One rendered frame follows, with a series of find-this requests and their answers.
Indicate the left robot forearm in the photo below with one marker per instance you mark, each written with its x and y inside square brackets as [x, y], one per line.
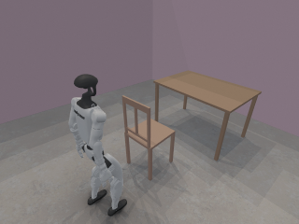
[76, 135]

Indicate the chair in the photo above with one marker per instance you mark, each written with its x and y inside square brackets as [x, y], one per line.
[149, 133]

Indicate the robot right hand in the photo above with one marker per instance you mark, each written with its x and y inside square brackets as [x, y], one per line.
[107, 175]

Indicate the robot left thigh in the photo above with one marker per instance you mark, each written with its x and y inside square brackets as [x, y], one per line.
[95, 171]

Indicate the robot left foot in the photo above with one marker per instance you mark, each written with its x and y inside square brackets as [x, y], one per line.
[99, 195]

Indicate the table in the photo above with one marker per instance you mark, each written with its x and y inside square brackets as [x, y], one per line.
[223, 95]

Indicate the robot right upper arm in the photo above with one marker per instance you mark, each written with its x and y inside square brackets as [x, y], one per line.
[98, 118]

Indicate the robot left upper arm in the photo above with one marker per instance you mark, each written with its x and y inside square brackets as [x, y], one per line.
[72, 117]

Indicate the robot left hand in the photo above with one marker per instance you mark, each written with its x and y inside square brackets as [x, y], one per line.
[79, 148]

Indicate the right robot forearm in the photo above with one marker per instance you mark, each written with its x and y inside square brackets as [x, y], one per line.
[97, 153]

